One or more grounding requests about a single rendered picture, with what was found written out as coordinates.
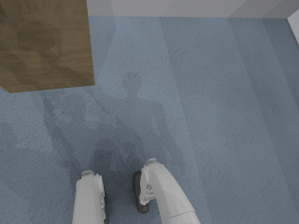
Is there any right robot foot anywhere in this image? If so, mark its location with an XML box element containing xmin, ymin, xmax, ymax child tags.
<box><xmin>133</xmin><ymin>171</ymin><xmax>150</xmax><ymax>214</ymax></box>

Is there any cabinet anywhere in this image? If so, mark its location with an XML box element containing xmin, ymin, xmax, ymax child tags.
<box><xmin>0</xmin><ymin>0</ymin><xmax>95</xmax><ymax>93</ymax></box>

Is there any robot left thigh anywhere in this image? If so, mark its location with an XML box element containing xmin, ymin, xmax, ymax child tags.
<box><xmin>72</xmin><ymin>174</ymin><xmax>105</xmax><ymax>224</ymax></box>

